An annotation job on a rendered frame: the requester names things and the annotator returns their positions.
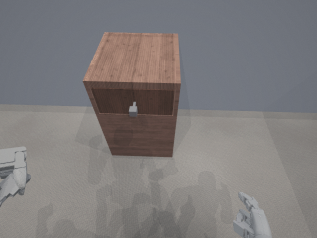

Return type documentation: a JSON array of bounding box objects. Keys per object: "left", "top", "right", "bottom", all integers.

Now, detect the drawer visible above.
[{"left": 91, "top": 87, "right": 175, "bottom": 115}]

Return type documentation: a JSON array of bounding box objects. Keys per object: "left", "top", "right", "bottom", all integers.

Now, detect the cabinet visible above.
[{"left": 83, "top": 32, "right": 181, "bottom": 158}]

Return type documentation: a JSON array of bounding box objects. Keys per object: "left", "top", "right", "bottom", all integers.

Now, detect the handle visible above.
[{"left": 129, "top": 102, "right": 138, "bottom": 117}]

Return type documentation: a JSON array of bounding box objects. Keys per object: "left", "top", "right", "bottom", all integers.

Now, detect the right robot hand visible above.
[{"left": 233, "top": 192, "right": 272, "bottom": 238}]

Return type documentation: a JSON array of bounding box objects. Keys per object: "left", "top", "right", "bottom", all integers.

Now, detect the left robot hand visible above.
[{"left": 0, "top": 146, "right": 31, "bottom": 207}]

